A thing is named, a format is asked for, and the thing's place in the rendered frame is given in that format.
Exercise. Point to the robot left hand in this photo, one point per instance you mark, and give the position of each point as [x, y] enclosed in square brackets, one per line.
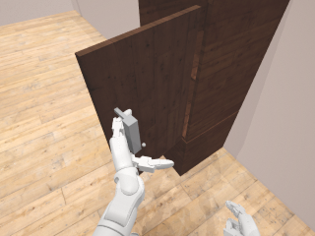
[122, 156]

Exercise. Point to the cupboard door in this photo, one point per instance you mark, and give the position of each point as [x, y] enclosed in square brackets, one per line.
[147, 70]

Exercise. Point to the handle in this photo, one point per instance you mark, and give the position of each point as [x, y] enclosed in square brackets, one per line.
[131, 130]

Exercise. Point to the robot right hand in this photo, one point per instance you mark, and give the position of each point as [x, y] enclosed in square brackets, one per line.
[245, 226]

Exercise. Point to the robot left forearm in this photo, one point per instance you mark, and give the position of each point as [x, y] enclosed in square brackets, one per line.
[120, 215]

